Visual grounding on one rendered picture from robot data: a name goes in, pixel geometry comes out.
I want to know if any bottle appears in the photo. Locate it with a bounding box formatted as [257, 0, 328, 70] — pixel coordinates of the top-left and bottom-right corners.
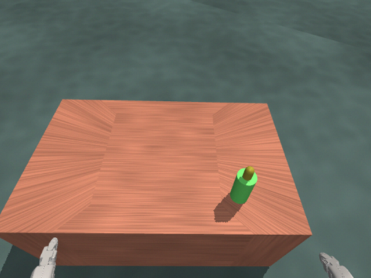
[230, 166, 257, 204]

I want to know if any right robot hand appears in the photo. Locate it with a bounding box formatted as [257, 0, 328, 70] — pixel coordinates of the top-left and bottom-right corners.
[319, 253, 353, 278]

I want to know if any left robot hand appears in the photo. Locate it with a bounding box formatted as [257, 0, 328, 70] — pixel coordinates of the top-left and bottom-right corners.
[30, 237, 58, 278]

